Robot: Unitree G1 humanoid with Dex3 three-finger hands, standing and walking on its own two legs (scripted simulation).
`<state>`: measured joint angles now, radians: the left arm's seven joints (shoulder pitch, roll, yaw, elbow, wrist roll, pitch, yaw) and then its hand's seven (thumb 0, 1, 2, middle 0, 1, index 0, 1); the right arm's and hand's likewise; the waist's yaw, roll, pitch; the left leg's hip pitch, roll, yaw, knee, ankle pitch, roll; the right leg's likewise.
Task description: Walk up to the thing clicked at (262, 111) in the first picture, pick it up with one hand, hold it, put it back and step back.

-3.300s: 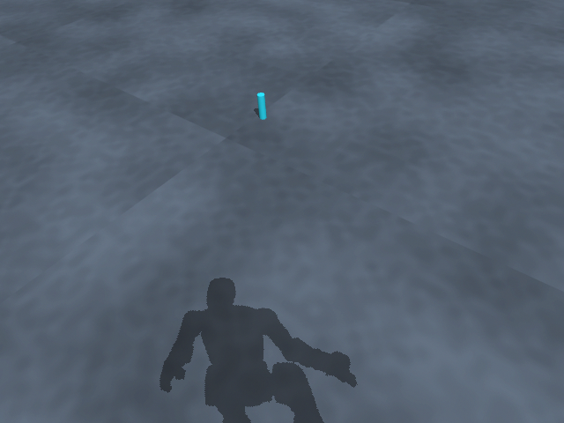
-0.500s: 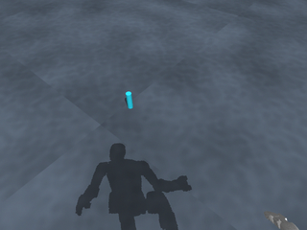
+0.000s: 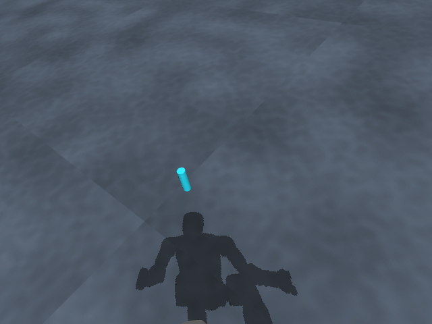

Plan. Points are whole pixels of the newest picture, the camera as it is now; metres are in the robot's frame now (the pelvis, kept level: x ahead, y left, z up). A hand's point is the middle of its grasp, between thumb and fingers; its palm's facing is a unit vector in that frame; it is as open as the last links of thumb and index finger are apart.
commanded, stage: walk up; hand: left
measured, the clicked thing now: (184, 179) +0.99 +0.31 -0.69
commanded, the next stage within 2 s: none
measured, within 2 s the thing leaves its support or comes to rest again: neither
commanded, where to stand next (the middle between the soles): +0.65 +0.11 m, yaw -2 degrees
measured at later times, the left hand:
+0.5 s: hand (94, 298) +0.23 +0.34 -0.15, palm faces -0.05 -0.94 -0.35, open 7.4 cm
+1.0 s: hand (116, 218) +0.42 +0.32 -0.11, palm faces -0.04 -0.90 -0.44, open 7.4 cm
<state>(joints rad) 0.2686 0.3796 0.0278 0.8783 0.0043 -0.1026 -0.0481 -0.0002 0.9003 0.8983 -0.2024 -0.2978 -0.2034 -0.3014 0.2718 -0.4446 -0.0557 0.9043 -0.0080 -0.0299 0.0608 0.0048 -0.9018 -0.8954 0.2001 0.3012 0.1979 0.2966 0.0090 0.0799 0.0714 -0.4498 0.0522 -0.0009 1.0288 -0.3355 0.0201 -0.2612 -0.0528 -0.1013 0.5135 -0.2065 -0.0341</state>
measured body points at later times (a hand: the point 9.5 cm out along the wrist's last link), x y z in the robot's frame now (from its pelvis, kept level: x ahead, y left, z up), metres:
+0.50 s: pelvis +0.19 +0.06 +0.00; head +0.21 +0.08 +0.45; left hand +0.23 +0.39 -0.13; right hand +0.28 -0.25 -0.09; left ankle +0.22 +0.17 -0.74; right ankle +0.23 -0.09 -0.68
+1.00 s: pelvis +0.36 +0.04 +0.00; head +0.37 +0.01 +0.45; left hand +0.42 +0.36 -0.08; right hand +0.42 -0.28 -0.13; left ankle +0.44 +0.20 -0.69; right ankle +0.38 -0.08 -0.74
